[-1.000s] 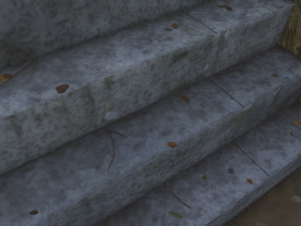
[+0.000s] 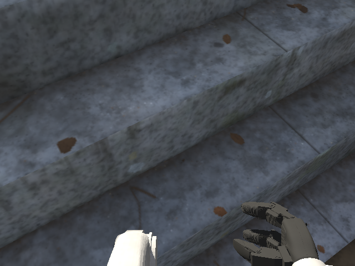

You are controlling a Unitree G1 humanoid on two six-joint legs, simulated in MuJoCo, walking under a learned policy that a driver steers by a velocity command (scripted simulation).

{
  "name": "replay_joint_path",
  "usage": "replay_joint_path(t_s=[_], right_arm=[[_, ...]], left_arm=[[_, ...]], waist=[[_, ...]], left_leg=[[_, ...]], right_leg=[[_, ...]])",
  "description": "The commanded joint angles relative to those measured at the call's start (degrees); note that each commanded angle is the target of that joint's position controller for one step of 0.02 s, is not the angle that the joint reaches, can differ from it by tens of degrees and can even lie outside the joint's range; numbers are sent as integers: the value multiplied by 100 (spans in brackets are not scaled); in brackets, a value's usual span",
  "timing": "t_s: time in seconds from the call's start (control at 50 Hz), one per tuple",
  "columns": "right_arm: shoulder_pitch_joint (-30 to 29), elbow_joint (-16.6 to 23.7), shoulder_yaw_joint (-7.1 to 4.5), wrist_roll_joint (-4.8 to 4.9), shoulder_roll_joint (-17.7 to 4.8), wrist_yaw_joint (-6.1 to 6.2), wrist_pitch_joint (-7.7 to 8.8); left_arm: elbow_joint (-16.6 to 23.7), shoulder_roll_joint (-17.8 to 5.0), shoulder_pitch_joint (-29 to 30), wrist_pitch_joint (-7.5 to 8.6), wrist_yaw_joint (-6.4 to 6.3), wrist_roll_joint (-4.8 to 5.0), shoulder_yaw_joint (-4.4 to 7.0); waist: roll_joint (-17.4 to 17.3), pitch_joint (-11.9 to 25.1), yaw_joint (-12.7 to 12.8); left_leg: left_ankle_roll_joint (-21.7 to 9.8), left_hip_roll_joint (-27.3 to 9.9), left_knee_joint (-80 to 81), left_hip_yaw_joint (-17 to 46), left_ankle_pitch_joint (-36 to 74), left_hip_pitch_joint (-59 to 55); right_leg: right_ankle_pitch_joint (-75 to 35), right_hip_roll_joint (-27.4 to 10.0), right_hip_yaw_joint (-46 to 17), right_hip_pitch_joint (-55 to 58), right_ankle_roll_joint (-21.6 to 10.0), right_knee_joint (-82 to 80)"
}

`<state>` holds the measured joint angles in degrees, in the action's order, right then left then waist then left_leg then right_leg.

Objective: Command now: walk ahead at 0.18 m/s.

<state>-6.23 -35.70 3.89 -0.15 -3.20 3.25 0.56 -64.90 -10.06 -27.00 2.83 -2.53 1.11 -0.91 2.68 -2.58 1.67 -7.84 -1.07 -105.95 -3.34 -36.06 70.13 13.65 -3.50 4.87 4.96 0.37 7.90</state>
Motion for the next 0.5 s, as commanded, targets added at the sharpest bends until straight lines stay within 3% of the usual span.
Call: replay_joint_path(t_s=[0.02,0.04,0.06,0.08,0.1,0.12,0.14,0.16,0.2,0.24,0.26,0.32,0.38,0.44,0.5], right_arm=[[2207,-501,-190,215,-497,109,-43],[2612,-834,-354,91,-955,127,58],[2819,-1097,-494,11,-1405,110,116],[2890,-1246,-679,-222,-1856,207,-114],[1916,-1248,-724,-127,-1701,150,-144],[1192,-1388,-687,-70,-1346,162,-163],[837,-1625,-559,-42,-784,202,-165],[665,-1780,-471,2,-461,213,-122],[814,-2008,-491,-46,-438,147,47],[960,-2196,-542,-7,-582,80,205],[1065,-2275,-599,14,-713,53,233],[1048,-2202,-675,61,-833,4,192],[1031,-2118,-748,25,-951,49,160],[1065,-2092,-786,-93,-995,148,128],[998,-1975,-726,-198,-874,264,24]], left_arm=[[613,-1821,671,108,-51,356,427],[744,-1613,298,138,70,387,477],[967,-1211,144,144,250,320,377],[1020,-1069,562,69,395,80,434],[1335,-534,598,-60,435,-93,341],[1514,-354,893,-191,399,-236,339],[1630,-247,1112,-330,312,-403,303],[1618,-145,947,-430,245,-452,270],[1477,-111,644,-509,218,-337,260],[1543,-91,743,-514,188,-231,259],[1523,-86,736,-541,127,-206,263],[1550,-237,708,-628,37,-284,310],[1543,-401,673,-692,24,-334,384],[1409,-447,443,-695,20,-282,427],[1356,-287,233,-717,76,-269,390]], waist=[[1250,1827,-1371],[611,2595,-1220],[-1356,3599,-1033],[-2054,4299,-953],[-1535,3412,-350],[-842,2236,10],[-433,978,213],[-334,441,398],[-288,225,418],[-340,169,439],[-603,154,433],[-732,165,408],[-911,343,318],[-1193,538,197],[-1281,543,113]], left_leg=[[77,634,2533,-534,1347,-5338],[-175,605,3976,360,1341,-6211],[-1180,-880,5720,3049,3056,-7375],[-1276,-1140,7305,4961,3643,-6494],[-1041,-1123,7629,4668,1853,-5617],[-815,-1048,7398,4153,534,-4767],[-465,-753,6963,3480,-28,-3787],[-286,-470,6799,2888,-339,-3138],[-235,-338,6694,2176,45,-2810],[-307,-392,6852,2026,317,-2758],[-466,-446,6961,2120,258,-2788],[-659,-629,7242,2277,-40,-2801],[-742,-823,7042,2379,-39,-3040],[-776,-1008,6644,2430,-146,-3069],[-570,-1057,6100,2432,60,-3164]], right_leg=[[-10758,-866,231,-1482,-741,1338],[-10133,-552,-299,-1429,-478,3165],[-3403,303,-739,-2490,-191,5650],[-251,1235,-1731,-2149,-106,7770],[-227,1127,-2268,-2808,-88,8480],[-512,816,-1833,-3479,-156,8341],[-537,608,-1625,-3897,-160,7917],[-379,580,-1572,-3922,-95,7663],[-337,740,-1411,-3812,-32,7715],[-371,767,-1370,-3867,-22,7484],[-321,837,-1196,-3981,-22,7759],[-679,768,-975,-4140,90,8024],[-997,593,-842,-4116,198,7775],[-1077,374,-802,-3643,200,7080],[-1025,64,-718,-3155,-4,5317]])
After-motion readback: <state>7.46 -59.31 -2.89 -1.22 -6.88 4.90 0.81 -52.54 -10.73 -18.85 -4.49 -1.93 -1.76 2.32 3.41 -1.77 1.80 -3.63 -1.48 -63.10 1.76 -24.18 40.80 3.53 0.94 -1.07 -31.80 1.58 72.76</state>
